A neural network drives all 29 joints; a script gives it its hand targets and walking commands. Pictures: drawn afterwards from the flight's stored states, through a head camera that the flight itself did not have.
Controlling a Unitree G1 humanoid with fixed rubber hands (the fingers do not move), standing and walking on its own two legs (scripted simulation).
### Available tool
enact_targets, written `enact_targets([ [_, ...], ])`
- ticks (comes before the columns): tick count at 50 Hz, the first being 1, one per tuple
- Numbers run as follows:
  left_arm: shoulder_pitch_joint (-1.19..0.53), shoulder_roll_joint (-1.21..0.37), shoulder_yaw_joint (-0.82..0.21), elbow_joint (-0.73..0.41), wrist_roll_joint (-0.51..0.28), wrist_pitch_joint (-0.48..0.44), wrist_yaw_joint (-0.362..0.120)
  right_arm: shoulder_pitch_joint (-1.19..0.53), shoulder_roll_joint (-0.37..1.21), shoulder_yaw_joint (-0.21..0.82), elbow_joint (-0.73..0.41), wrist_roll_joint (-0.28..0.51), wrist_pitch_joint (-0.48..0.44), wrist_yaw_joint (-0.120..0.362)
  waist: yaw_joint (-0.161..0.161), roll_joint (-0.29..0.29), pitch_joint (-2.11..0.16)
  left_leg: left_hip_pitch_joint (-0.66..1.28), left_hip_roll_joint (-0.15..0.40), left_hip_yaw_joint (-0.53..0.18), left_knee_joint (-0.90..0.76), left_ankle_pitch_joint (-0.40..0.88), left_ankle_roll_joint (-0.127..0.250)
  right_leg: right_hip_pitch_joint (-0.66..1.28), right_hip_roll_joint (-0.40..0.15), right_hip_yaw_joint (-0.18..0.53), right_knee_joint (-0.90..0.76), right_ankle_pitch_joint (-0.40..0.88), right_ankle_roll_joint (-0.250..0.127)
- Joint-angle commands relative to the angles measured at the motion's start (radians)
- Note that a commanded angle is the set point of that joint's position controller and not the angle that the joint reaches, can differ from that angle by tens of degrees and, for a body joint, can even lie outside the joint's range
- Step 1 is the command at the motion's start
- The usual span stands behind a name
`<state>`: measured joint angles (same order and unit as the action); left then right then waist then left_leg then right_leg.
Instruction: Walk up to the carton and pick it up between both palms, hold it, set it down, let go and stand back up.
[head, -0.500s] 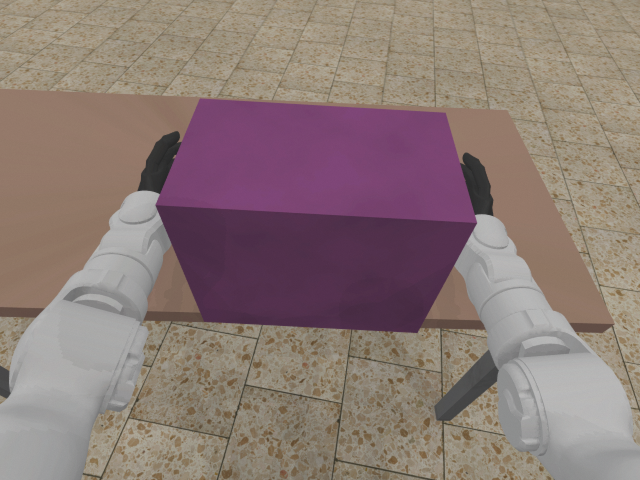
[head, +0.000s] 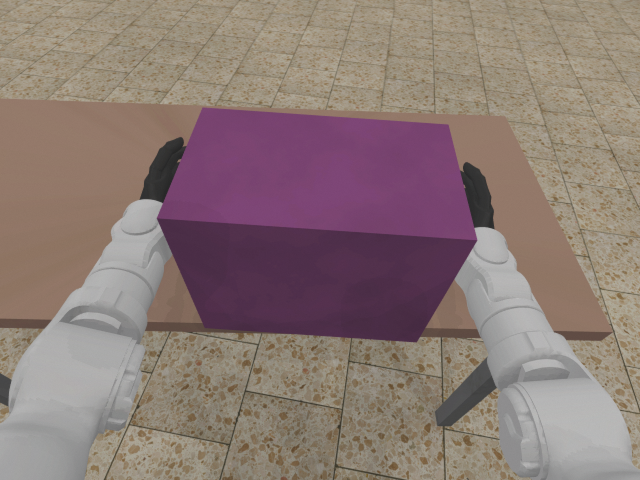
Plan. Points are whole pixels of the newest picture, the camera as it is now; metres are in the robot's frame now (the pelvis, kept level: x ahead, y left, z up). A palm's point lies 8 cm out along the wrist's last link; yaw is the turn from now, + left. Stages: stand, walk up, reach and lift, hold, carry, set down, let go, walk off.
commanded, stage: reach and lift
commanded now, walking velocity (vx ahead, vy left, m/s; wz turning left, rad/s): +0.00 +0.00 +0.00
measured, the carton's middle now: (317, 233) +0.43 -0.01 +0.06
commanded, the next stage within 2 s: none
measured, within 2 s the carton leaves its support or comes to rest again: leaves its support in 0.08 s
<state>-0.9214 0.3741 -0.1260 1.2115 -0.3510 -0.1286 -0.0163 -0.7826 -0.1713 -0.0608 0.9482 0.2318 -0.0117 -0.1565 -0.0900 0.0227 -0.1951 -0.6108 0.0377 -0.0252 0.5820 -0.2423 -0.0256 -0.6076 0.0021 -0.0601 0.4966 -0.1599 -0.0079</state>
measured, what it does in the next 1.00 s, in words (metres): stands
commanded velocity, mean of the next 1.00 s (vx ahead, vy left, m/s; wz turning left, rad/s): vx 0.00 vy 0.00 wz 0.00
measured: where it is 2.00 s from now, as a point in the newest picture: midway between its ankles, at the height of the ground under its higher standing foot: outside the picture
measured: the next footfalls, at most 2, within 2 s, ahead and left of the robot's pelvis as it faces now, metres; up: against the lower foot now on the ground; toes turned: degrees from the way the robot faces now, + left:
none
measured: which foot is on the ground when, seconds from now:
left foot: down 0.00-1.00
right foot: down 0.00-1.00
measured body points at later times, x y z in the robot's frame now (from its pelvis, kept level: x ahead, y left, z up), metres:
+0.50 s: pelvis +0.02 +0.01 +0.02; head +0.03 +0.00 +0.47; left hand +0.46 +0.18 +0.15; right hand +0.41 -0.21 +0.11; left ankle +0.01 +0.13 -0.73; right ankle +0.04 -0.12 -0.73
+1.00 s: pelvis +0.02 +0.01 +0.02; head +0.01 +0.01 +0.47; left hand +0.44 +0.19 +0.19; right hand +0.41 -0.20 +0.16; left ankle +0.01 +0.13 -0.73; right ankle +0.04 -0.12 -0.73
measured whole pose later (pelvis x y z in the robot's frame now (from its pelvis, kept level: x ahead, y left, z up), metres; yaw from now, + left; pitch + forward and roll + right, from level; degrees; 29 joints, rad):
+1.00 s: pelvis +0.02 +0.01 +0.02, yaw +0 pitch +3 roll -1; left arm -0.74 0.24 0.15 0.67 -0.06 0.25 0.00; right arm -0.62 -0.19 -0.13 0.64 0.16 0.18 -0.11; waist -0.04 0.00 -0.09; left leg -0.20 0.02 -0.01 0.32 -0.17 -0.02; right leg -0.20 -0.01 -0.05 0.23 -0.08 0.00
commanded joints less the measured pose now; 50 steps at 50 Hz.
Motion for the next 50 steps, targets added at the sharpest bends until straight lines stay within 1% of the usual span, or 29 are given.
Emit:
enact_targets([
  [1,-0.677,-0.083,0.017,-0.348,0.035,-0.094,-0.025,-0.665,0.089,0.046,-0.37,-0.025,-0.103,0.013,-0.03,0.094,-0.771,0.422,-0.05,0.017,-0.029,0.399,-0.043,0.395,0.032,0.015,-0.043,0.325,0.01],
  [4,-0.674,-0.135,0.035,-0.39,0.054,-0.12,-0.045,-0.629,0.186,0.109,-0.416,-0.047,-0.118,0.03,-0.003,0.032,-0.794,0.395,-0.061,0.044,-0.049,0.442,-0.024,0.499,0.019,0.039,-0.042,0.412,0.021],
  [6,-0.701,-0.203,0.044,-0.478,0.105,-0.132,-0.05,-0.649,0.235,0.127,-0.477,-0.063,-0.15,0.058,0.015,0.121,-0.831,0.464,-0.058,0.037,-0.056,0.493,-0.043,0.502,0.032,0.027,-0.044,0.411,0.01],
  [7,-0.7,-0.252,0.041,-0.489,0.116,-0.142,-0.049,-0.675,0.252,0.136,-0.518,-0.073,-0.162,0.069,0.029,0.114,-0.848,0.488,-0.05,0.035,-0.061,0.541,-0.047,0.487,0.038,0.021,-0.048,0.416,0.011],
  [8,-0.647,-0.241,0.079,-0.415,0.162,-0.126,-0.055,-0.633,0.236,0.119,-0.441,-0.091,-0.163,0.078,0.029,0.103,-0.766,0.49,-0.048,0.041,-0.072,0.497,-0.046,0.482,0.034,0.03,-0.069,0.376,0.01],
  [9,-0.653,-0.309,0.072,-0.473,0.175,-0.145,-0.067,-0.655,0.307,0.132,-0.47,-0.111,-0.183,0.093,0.04,0.087,-0.797,0.486,-0.05,0.045,-0.081,0.495,-0.041,0.511,0.029,0.038,-0.069,0.39,0.007],
  [11,-0.666,-0.5,0.026,-0.33,0.215,-0.167,-0.12,-0.726,0.5,0.195,-0.476,-0.163,-0.202,0.15,0.042,0.019,-0.714,0.459,-0.052,0.049,-0.118,0.437,-0.024,0.539,0.023,0.041,-0.089,0.36,0.006],
  [12,-0.679,-0.594,0.027,-0.291,0.233,-0.169,-0.152,-0.731,0.624,0.252,-0.475,-0.193,-0.201,0.179,0.07,0.007,-0.675,0.42,-0.06,0.067,-0.148,0.419,-0.013,0.562,0.018,0.043,-0.093,0.357,0.011],
  [13,-0.657,-0.63,0.024,-0.274,0.245,-0.174,-0.156,-0.728,0.625,0.25,-0.453,-0.179,-0.207,0.187,0.046,-0.01,-0.638,0.424,-0.063,0.06,-0.161,0.414,-0.013,0.599,0.02,0.046,-0.097,0.385,0.009],
  [14,-0.671,-0.649,0.029,-0.261,0.276,-0.186,-0.16,-0.718,0.629,0.26,-0.445,-0.205,-0.217,0.196,0.057,-0.008,-0.626,0.402,-0.072,0.07,-0.184,0.365,-0.007,0.649,0.01,0.051,-0.115,0.367,0.013],
  [17,-0.621,-0.731,-0.005,-0.268,0.255,-0.174,-0.153,-0.694,0.618,0.279,-0.438,-0.183,-0.223,0.204,0.03,-0.018,-0.616,0.478,-0.064,0.047,-0.176,0.489,-0.022,0.634,0.04,0.027,-0.133,0.431,0.005],
  [21,-0.66,-0.737,-0.036,-0.323,0.231,-0.181,-0.149,-0.707,0.656,0.299,-0.494,-0.188,-0.23,0.204,0.033,-0.04,-0.62,0.467,-0.07,0.048,-0.183,0.494,-0.02,0.672,0.035,0.036,-0.131,0.479,0.012],
  [22,-0.66,-0.736,-0.032,-0.377,0.234,-0.181,-0.142,-0.712,0.647,0.31,-0.459,-0.164,-0.227,0.209,0.06,-0.034,-0.629,0.476,-0.066,0.052,-0.18,0.522,-0.03,0.704,0.033,0.037,-0.126,0.502,0.005],
  [26,-0.616,-0.779,-0.094,-0.465,0.221,-0.117,-0.135,-0.751,0.639,0.344,-0.531,-0.129,-0.201,0.212,0.056,0.019,-0.612,0.484,-0.062,0.046,-0.188,0.531,-0.032,0.698,0.037,0.039,-0.142,0.47,-0.002],
  [29,-0.587,-0.772,-0.138,-0.597,0.203,-0.073,-0.129,-0.692,0.628,0.381,-0.587,-0.09,-0.155,0.205,0.047,0.003,-0.597,0.511,-0.062,0.035,-0.199,0.533,-0.04,0.72,0.046,0.04,-0.16,0.481,0.002],
  [31,-0.598,-0.768,-0.129,-0.584,0.209,-0.031,-0.14,-0.688,0.594,0.339,-0.582,-0.095,-0.122,0.206,0.028,0.006,-0.531,0.514,-0.068,0.037,-0.22,0.488,-0.031,0.678,0.042,0.036,-0.181,0.395,0.002],
  [35,-0.616,-0.758,-0.119,-0.623,0.211,0.053,-0.142,-0.687,0.601,0.351,-0.597,-0.084,-0.053,0.195,0.045,-0.011,-0.465,0.497,-0.078,0.043,-0.24,0.419,-0.021,0.691,0.036,0.042,-0.204,0.319,0.0],
  [37,-0.642,-0.763,-0.147,-0.734,0.176,0.102,-0.138,-0.738,0.595,0.332,-0.707,-0.052,-0.029,0.198,0.028,0.001,-0.558,0.526,-0.07,0.028,-0.236,0.464,-0.024,0.688,0.034,0.037,-0.199,0.357,-0.001],
  [38,-0.613,-0.795,-0.151,-0.793,0.188,0.124,-0.131,-0.749,0.596,0.366,-0.753,-0.033,-0.025,0.2,0.056,0.044,-0.634,0.559,-0.074,0.031,-0.22,0.504,-0.03,0.691,0.04,0.045,-0.196,0.376,-0.006],
  [40,-0.663,-0.769,-0.137,-0.834,0.181,0.147,-0.134,-0.735,0.592,0.368,-0.77,-0.041,0.007,0.199,0.052,0.048,-0.628,0.578,-0.077,0.039,-0.211,0.552,-0.037,0.684,0.046,0.043,-0.193,0.405,0.0],
  [42,-0.553,-0.807,-0.168,-0.863,0.186,0.213,-0.121,-0.707,0.531,0.342,-0.8,-0.012,0.038,0.199,0.027,0.064,-0.653,0.63,-0.066,0.01,-0.203,0.588,-0.058,0.664,0.051,0.046,-0.201,0.398,-0.006],
  [43,-0.541,-0.764,-0.136,-0.849,0.21,0.247,-0.125,-0.707,0.519,0.354,-0.775,-0.016,0.062,0.194,0.049,0.047,-0.576,0.617,-0.071,0.019,-0.214,0.554,-0.048,0.659,0.045,0.043,-0.217,0.348,-0.005],
  [44,-0.544,-0.787,-0.124,-0.83,0.216,0.27,-0.132,-0.637,0.483,0.299,-0.674,-0.029,0.081,0.194,0.015,0.07,-0.48,0.653,-0.065,0.011,-0.222,0.563,-0.058,0.621,0.055,0.032,-0.226,0.307,-0.011],
  [45,-0.569,-0.787,-0.116,-0.883,0.229,0.287,-0.139,-0.659,0.493,0.295,-0.673,-0.024,0.086,0.192,0.019,0.058,-0.467,0.664,-0.07,0.011,-0.223,0.531,-0.062,0.627,0.057,0.029,-0.241,0.285,-0.008],
  [46,-0.506,-0.779,-0.081,-0.79,0.239,0.32,-0.149,-0.714,0.483,0.285,-0.701,-0.031,0.098,0.198,0.026,0.018,-0.412,0.638,-0.066,0.01,-0.243,0.477,-0.048,0.621,0.054,0.034,-0.255,0.242,-0.009],
  [47,-0.52,-0.775,-0.076,-0.772,0.237,0.33,-0.163,-0.685,0.494,0.267,-0.649,-0.044,0.104,0.19,0.027,0.004,-0.407,0.628,-0.077,0.02,-0.237,0.475,-0.041,0.629,0.051,0.028,-0.252,0.26,-0.013],
  [48,-0.512,-0.754,-0.06,-0.85,0.259,0.337,-0.169,-0.715,0.525,0.307,-0.735,-0.028,0.1,0.192,0.059,-0.014,-0.481,0.605,-0.086,0.036,-0.251,0.46,-0.024,0.692,0.049,0.037,-0.236,0.309,0.001],
  [49,-0.573,-0.774,-0.107,-0.962,0.228,0.334,-0.164,-0.748,0.55,0.329,-0.794,-0.028,0.089,0.189,0.03,0.011,-0.601,0.642,-0.08,0.017,-0.227,0.553,-0.032,0.715,0.05,0.037,-0.219,0.388,0.007],
  [50,-0.485,-0.783,-0.113,-0.937,0.216,0.342,-0.159,-0.73,0.55,0.353,-0.857,-0.021,0.093,0.187,0.048,-0.017,-0.563,0.629,-0.078,0.017,-0.227,0.593,-0.033,0.732,0.051,0.041,-0.213,0.456,0.011],
])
